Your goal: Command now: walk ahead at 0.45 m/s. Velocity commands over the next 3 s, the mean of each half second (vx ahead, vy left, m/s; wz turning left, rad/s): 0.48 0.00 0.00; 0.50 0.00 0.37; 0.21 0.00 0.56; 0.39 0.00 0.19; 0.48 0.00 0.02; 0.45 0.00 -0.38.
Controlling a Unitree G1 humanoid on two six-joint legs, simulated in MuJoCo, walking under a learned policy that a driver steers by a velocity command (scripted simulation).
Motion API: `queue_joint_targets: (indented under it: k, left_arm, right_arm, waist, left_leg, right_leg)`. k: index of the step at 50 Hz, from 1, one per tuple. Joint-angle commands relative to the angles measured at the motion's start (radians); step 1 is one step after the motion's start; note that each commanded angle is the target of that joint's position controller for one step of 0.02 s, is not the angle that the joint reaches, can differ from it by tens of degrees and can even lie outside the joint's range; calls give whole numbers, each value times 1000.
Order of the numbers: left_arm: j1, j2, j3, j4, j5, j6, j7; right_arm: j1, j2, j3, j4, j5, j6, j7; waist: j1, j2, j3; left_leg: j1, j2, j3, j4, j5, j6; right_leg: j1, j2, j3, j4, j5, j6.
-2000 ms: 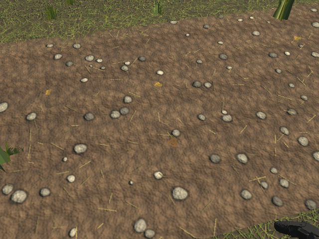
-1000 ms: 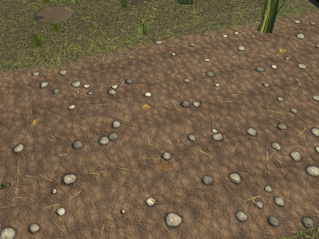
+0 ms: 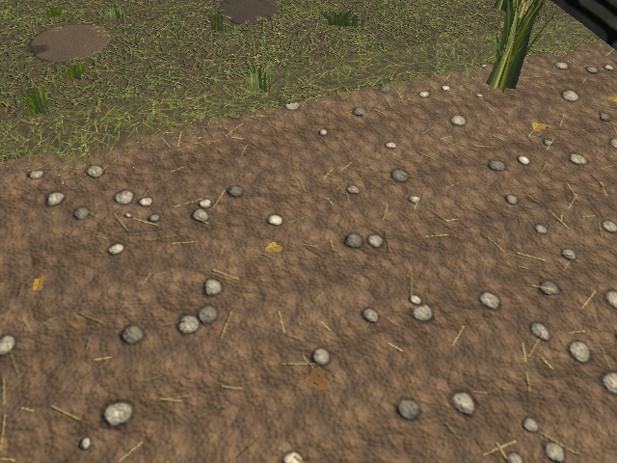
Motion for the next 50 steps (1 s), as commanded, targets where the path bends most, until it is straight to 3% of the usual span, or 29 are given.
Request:
queue_joint_targets:
  k: [1, 5, 7, 8, 9, 10, 11, 12, 13, 14, 15, 16, 17, 19, 23, 28, 33, 35, 36, 37, 38, 39, 40, 41, 42, 43, 44, 46, 50]
  left_arm:
    - [-175, 14, -10, -103, -3, -16, -12]
    - [-263, 21, -17, -150, -10, -29, -34]
    - [-234, 52, -8, -155, -10, -37, -43]
    - [-177, 80, 5, -143, -9, -37, -43]
    - [-48, 116, 25, -109, -11, -37, -38]
    - [139, 158, 47, -54, -12, -31, -30]
    - [318, 228, 65, -15, 10, -24, -19]
    - [349, 236, 59, 3, 19, -22, -26]
    - [294, 146, 35, 3, 6, -26, -25]
    - [190, 113, 23, -15, 2, -30, -22]
    - [112, 90, 15, -29, 9, -37, -26]
    - [78, 61, 5, -31, 21, -43, -32]
    - [70, 37, -4, -23, 30, -45, -35]
    - [90, 51, -3, -3, 23, -47, -34]
    - [162, 113, 9, 22, 21, -42, -4]
    - [246, 141, 13, 46, 13, -34, 12]
    - [294, 147, 22, 76, 10, -11, 16]
    - [264, 170, 30, 62, 10, 3, 20]
    - [243, 179, 32, 51, 11, 12, 24]
    - [239, 165, 27, 36, 19, 23, 30]
    - [255, 142, 11, 0, 37, 21, 38]
    - [352, 0, -34, -25, 51, -11, 16]
    - [274, 99, -14, -24, 17, -51, 4]
    - [186, 147, -1, -58, -15, -75, -3]
    - [141, 144, -2, -69, -10, -86, 4]
    - [124, 146, 6, -72, 9, -85, 11]
    - [132, 147, 13, -77, 18, -73, 14]
    - [139, 119, 15, -89, 28, -48, 18]
    - [3, 95, 13, -148, 37, -31, 25]
  right_arm:
    - [37, -183, -32, -30, 6, -7, -16]
    - [78, -181, -39, -7, 16, 3, -18]
    - [55, -201, -49, -14, 14, 10, -20]
    - [40, -217, -55, -21, 11, 15, -21]
    - [23, -221, -57, -28, 4, 24, -21]
    - [-2, -212, -51, -45, -1, 29, -18]
    - [24, -159, -34, -72, -11, 24, -13]
    - [140, -30, 2, -60, 1, -2, 1]
    - [36, -152, -27, -74, 31, -30, 6]
    - [-63, -198, -42, -112, 55, -47, 6]
    - [-114, -193, -44, -124, 52, -53, -3]
    - [-128, -185, -53, -126, 39, -46, -10]
    - [-98, -161, -54, -124, 33, -32, -10]
    - [-77, -118, -50, -128, 27, -9, -12]
    - [-245, -137, -55, -197, 9, 4, -17]
    - [-412, -114, -39, -240, 22, -3, 4]
    - [-511, -138, -37, -308, 32, -3, 38]
    - [-472, -163, -47, -318, 29, -4, 51]
    - [-390, -189, -63, -303, 26, -2, 54]
    - [-233, -234, -93, -259, 27, 1, 51]
    - [-60, -327, -126, -229, 25, 7, 39]
    - [-33, -392, -137, -228, 29, 8, 42]
    - [-22, -295, -109, -236, 26, 5, 41]
    - [-76, -259, -100, -249, 19, 0, 36]
    - [-148, -245, -95, -273, 16, -4, 35]
    - [-203, -224, -90, -292, 9, -5, 35]
    - [-232, -202, -82, -306, 0, -7, 33]
    - [-231, -206, -83, -313, 10, -5, 26]
    - [-160, -256, -98, -305, 18, 2, -6]
  waist:
    - [-8, 98, 132]
    - [-7, 97, 161]
    - [34, 116, 115]
    - [70, 141, 59]
    - [138, 160, -28]
    - [223, 159, -137]
    - [243, 20, -288]
    - [167, -232, -432]
    - [194, -138, -315]
    - [162, -105, -150]
    - [125, 0, -83]
    - [91, 19, -38]
    - [55, -1, -36]
    - [30, -21, -13]
    - [58, -8, 54]
    - [117, -16, 60]
    - [130, -13, 82]
    - [95, -36, 46]
    - [46, -47, -10]
    - [-23, -28, -96]
    - [-74, 91, -211]
    - [11, 334, -316]
    - [-37, 219, -332]
    - [-36, 181, -203]
    - [-7, 72, -134]
    - [29, 30, -87]
    - [63, 42, -79]
    - [87, 60, -56]
    - [57, 69, 7]
  left_leg:
    - [-104, 232, -111, -110, 329, 94]
    - [14, 280, -99, -72, 410, 100]
    - [81, 300, -87, 10, 629, 87]
    - [107, 302, -82, 88, 820, 76]
    - [105, 283, -63, 237, 990, 62]
    - [-17, 245, -45, 451, 976, 34]
    - [-326, 155, -13, 788, 601, 0]
    - [-621, -30, -103, 1101, -289, -39]
    - [-720, 25, -196, 1199, -297, -12]
    - [-760, 78, -156, 1185, -202, 2]
    - [-713, 129, -135, 1130, -109, 3]
    - [-665, 159, -124, 1080, -60, -2]
    - [-607, 183, -130, 1052, -34, -4]
    - [-581, 201, -114, 983, -30, -19]
    - [-705, 220, -90, 759, 147, -70]
    - [-650, 163, -32, 463, 381, -65]
    - [-732, 141, -52, 383, 260, -6]
    - [-653, 102, -11, 376, 162, 26]
    - [-530, 62, 27, 368, 141, 45]
    - [-327, 12, 49, 344, 158, 71]
    - [-25, 162, -196, 344, 181, 139]
    - [312, 376, -744, 208, -38, 319]
    - [346, 375, -823, 112, -112, 289]
    - [247, 345, -684, 104, -30, 247]
    - [108, 308, -570, 96, 90, 226]
    - [-25, 281, -491, 80, 206, 219]
    - [-105, 254, -444, 58, 279, 213]
    - [-184, 229, -390, 26, 335, 221]
    - [-258, 181, -307, 16, 425, 195]
  right_leg:
    - [-12, 34, -45, -158, 108, 13]
    - [-17, 47, -39, -264, 82, -24]
    - [54, 74, -51, -286, 20, -55]
    - [143, 103, -69, -275, -19, -73]
    - [303, 138, -93, -275, -35, -99]
    - [574, 114, -61, -268, -8, -137]
    - [932, -103, 231, -252, -90, -224]
    - [1148, -315, 724, -413, -273, -373]
    - [1057, -261, 709, -489, -342, -317]
    - [881, -231, 533, -521, -266, -272]
    - [718, -196, 421, -556, -155, -246]
    - [602, -161, 332, -581, -55, -231]
    - [535, -135, 274, -610, -29, -225]
    - [456, -118, 213, -657, -13, -238]
    - [437, -108, 146, -708, 0, -237]
    - [506, -80, 18, -707, 17, -179]
    - [738, -167, -23, -627, 80, -145]
    - [778, -176, -55, -524, 312, -121]
    - [772, -162, -84, -403, 494, -102]
    - [717, -116, -130, -195, 587, -73]
    - [477, -67, -162, 134, 344, -30]
    - [31, 152, -86, 461, -460, 33]
    - [-86, 121, 88, 563, -527, 4]
    - [-155, 76, 90, 560, -439, -20]
    - [-120, 32, 82, 502, -354, -26]
    - [-61, 2, 80, 422, -308, -18]
    - [12, -19, 89, 375, -285, -12]
    - [51, -21, 78, 284, -272, 17]
    - [22, 18, 50, 25, -76, 74]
